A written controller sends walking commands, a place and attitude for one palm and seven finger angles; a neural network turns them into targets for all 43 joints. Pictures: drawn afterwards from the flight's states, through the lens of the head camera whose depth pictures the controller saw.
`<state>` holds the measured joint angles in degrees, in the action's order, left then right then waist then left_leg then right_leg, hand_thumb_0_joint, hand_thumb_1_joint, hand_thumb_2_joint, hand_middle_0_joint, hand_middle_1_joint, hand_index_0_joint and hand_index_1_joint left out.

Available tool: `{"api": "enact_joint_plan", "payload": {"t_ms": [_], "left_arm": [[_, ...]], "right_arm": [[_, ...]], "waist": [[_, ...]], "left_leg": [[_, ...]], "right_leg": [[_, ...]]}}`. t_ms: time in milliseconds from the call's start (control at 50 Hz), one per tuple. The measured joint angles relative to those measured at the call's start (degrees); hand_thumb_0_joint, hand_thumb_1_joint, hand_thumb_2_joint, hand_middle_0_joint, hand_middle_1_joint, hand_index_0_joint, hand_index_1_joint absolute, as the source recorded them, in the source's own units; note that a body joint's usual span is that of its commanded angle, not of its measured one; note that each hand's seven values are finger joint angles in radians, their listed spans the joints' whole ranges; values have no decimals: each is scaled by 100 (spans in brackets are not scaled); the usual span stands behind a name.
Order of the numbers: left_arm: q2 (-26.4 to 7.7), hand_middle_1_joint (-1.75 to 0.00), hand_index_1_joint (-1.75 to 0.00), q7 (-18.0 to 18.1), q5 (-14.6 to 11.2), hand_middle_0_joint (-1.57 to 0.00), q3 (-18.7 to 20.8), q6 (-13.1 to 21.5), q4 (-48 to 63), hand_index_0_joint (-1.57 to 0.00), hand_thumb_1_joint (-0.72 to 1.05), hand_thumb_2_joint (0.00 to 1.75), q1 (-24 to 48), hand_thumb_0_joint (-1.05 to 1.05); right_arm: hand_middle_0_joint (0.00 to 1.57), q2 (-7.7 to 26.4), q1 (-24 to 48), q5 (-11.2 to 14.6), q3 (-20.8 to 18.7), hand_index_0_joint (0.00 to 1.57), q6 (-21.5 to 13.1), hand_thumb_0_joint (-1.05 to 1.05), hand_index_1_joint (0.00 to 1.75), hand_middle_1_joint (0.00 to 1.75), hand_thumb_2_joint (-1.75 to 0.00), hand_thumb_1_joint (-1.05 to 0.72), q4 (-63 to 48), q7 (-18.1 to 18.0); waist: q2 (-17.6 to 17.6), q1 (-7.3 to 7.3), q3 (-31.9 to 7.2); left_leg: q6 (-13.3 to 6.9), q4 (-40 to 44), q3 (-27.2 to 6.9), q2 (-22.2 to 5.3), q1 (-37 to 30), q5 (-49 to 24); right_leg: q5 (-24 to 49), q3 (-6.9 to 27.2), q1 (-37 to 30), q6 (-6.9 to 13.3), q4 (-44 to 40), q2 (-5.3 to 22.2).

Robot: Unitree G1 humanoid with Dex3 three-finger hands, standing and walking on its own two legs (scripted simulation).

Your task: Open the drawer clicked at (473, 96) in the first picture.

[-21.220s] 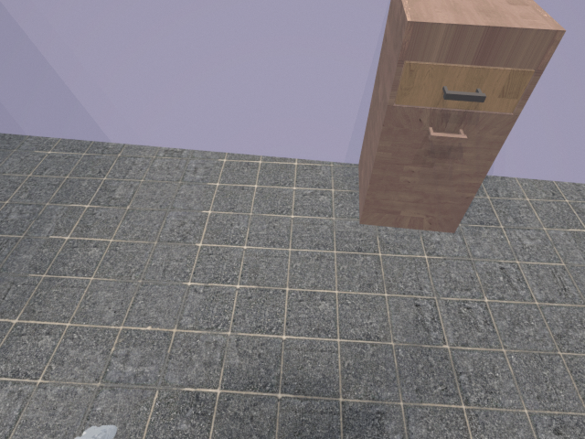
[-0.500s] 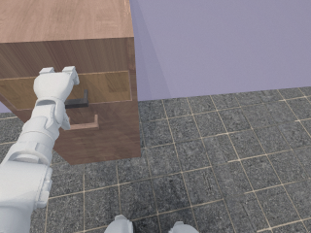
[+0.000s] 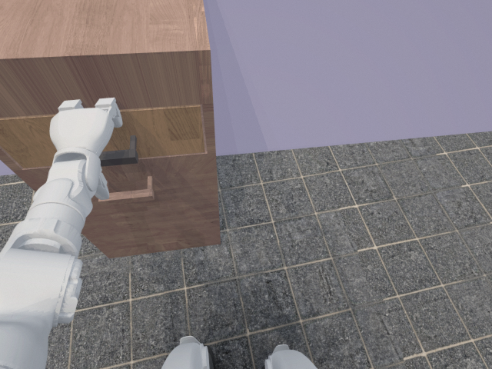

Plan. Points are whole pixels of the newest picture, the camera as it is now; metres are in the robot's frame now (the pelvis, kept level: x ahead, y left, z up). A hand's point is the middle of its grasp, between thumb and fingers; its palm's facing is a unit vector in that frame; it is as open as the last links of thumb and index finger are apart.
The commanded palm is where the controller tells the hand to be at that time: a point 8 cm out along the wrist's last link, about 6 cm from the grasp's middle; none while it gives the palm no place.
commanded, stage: lower the fingers behind the handle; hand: left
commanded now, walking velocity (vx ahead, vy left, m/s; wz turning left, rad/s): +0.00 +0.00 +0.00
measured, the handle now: (105, 150) +0.53 +0.24 -0.03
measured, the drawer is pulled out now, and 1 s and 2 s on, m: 0.00 0.00 0.00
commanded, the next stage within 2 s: close the thumb around the handle in 1.44 s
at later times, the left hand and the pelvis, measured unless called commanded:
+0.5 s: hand (98, 150) +0.49 +0.23 +0.03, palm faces +0.04 -0.02 -1.00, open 13.4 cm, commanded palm +0.49 +0.24 +0.04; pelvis -0.02 +0.00 -0.02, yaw -1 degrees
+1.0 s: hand (100, 172) +0.48 +0.24 -0.02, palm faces -0.12 +0.02 -0.99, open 13.8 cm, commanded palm +0.50 +0.23 +0.00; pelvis -0.07 +0.01 -0.06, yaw -4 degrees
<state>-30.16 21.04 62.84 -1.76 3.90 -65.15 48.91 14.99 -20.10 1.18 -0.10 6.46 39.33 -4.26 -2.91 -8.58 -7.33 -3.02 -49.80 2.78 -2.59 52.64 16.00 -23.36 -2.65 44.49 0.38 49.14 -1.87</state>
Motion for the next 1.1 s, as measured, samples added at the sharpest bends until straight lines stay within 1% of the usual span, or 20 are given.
{"api": "enact_joint_plan", "payload": {"t_ms": [360,500,620,760,880,960,1000,1040,1060,1100], "left_arm": [[-18,-125,-125,123,47,-34,-74,-148,-282,-37,-48,31,396,0],[-94,-126,-128,173,43,-35,-133,-229,-385,-37,-49,31,592,0],[-184,-126,-130,159,5,-34,-206,-389,-519,-35,-49,31,784,0],[-356,-124,-132,-23,-19,-33,-258,-573,-574,-32,-49,31,1018,0],[-590,-122,-133,-242,-34,-32,-300,-624,-526,-29,-49,31,1189,0],[-798,-121,-131,-592,-35,-32,-360,-692,-728,-29,-49,31,1246,0],[-903,-121,-128,-758,-94,-31,-264,-577,-827,-29,-49,31,1164,0],[-1004,-120,-126,-882,-116,-31,-81,-292,-697,-30,-49,31,981,0],[-1044,-120,-125,-852,-77,-31,4,-133,-541,-30,-49,31,866,0],[-1134,-120,-124,-675,-4,-31,191,173,-122,-31,-48,31,695,0]], "right_arm": [[20,21,24,-23,68,21,8,1,30,30,-89,-91,-113,35],[20,34,20,-18,144,21,-27,1,30,30,-89,-91,-163,19],[20,21,41,-10,208,21,-97,1,30,30,-89,-91,-196,0],[20,0,76,-12,288,21,-219,1,30,30,-89,-91,-236,-51],[20,7,96,-1,351,21,-327,1,30,30,-89,-91,-253,-117],[20,34,112,-5,371,21,-425,1,30,30,-89,-91,-276,-152],[20,53,88,-27,366,21,-516,1,30,30,-89,-91,-301,-169],[20,73,25,-62,345,21,-626,1,30,30,-89,-91,-309,-181],[20,81,-19,-80,323,21,-680,1,30,30,-89,-91,-295,-184],[20,83,-96,-115,280,21,-761,1,30,30,-89,-91,-208,-181]], "waist": [[21,-42,-91],[54,-54,-116],[87,-105,-158],[103,-237,-154],[109,-351,-119],[77,-455,-72],[58,-490,-40],[43,-491,-35],[31,-475,-44],[28,-412,-58]], "left_leg": [[-3,-415,-79,-2,490,55],[-33,-660,-198,97,755,83],[-50,-898,-304,202,1004,173],[-50,-1139,-361,274,1323,323],[-58,-1351,-376,321,1630,467],[-58,-1505,-379,344,1871,576],[-59,-1620,-371,342,2039,675],[-56,-1764,-367,335,2263,743],[-50,-1847,-375,334,2388,754],[-35,-2006,-398,336,2611,712]], "right_leg": [[-87,-53,480,7,445,-14],[-102,-12,765,-7,697,-58],[-93,48,1042,-25,927,-109],[-31,85,1383,-44,1154,-135],[31,124,1715,-57,1362,-150],[62,148,1970,-56,1506,-162],[67,164,2143,-60,1603,-175],[55,170,2371,-67,1742,-189],[41,163,2493,-67,1823,-196],[5,141,2712,-71,1998,-208]]}}
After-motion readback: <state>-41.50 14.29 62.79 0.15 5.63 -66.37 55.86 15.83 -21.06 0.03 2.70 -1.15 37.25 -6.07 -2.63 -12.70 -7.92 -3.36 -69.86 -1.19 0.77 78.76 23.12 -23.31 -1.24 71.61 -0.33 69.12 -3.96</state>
